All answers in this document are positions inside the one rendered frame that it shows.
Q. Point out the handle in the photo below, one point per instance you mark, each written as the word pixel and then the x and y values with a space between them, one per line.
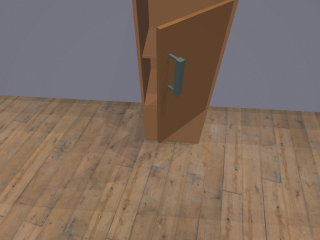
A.
pixel 178 75

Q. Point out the cupboard door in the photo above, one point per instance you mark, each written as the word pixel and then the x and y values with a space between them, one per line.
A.
pixel 198 38

